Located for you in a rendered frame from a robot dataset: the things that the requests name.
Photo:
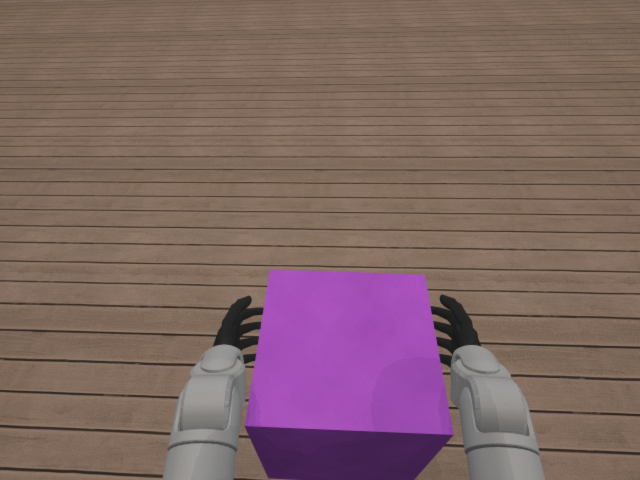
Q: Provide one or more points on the carton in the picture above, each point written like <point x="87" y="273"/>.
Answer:
<point x="347" y="381"/>

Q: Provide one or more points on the right robot forearm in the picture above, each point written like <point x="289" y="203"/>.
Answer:
<point x="498" y="433"/>

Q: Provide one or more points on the robot right hand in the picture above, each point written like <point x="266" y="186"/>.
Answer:
<point x="461" y="330"/>

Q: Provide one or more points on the left robot forearm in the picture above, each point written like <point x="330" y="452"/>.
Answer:
<point x="205" y="430"/>

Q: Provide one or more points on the robot left hand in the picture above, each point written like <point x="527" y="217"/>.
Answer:
<point x="231" y="330"/>

